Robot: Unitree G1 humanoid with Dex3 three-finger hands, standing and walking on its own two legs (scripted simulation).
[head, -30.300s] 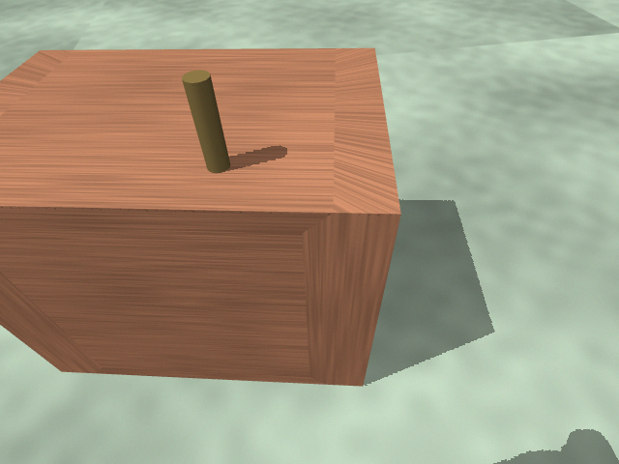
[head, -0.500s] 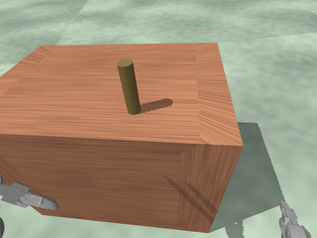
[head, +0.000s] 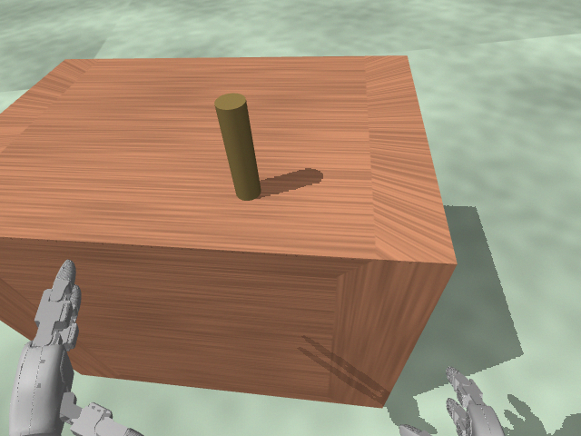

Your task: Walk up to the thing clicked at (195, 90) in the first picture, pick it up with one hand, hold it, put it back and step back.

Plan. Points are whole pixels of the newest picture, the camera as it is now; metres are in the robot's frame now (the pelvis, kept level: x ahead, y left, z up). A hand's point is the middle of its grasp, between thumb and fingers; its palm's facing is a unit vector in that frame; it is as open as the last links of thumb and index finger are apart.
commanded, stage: home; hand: left
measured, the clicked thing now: (240, 152) +0.52 +0.13 +0.12
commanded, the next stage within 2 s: none
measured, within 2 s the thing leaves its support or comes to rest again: neither
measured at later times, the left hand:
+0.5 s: hand (203, 413) +0.18 +0.17 -0.10, palm faces +0.08 -0.97 -0.22, open 17.6 cm
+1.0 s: hand (180, 435) +0.16 +0.21 -0.13, palm faces -0.04 -0.94 -0.33, open 17.5 cm
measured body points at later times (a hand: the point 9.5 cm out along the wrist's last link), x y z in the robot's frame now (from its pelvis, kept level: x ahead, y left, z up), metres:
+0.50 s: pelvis +0.02 +0.00 -0.01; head +0.06 +0.00 +0.44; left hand +0.18 +0.23 -0.09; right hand +0.16 -0.24 -0.11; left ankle +0.00 +0.13 -0.73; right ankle +0.03 -0.14 -0.73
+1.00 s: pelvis +0.02 +0.00 -0.01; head +0.03 +0.00 +0.44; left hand +0.16 +0.26 -0.11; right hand +0.16 -0.26 -0.11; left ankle +0.00 +0.13 -0.73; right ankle +0.03 -0.14 -0.73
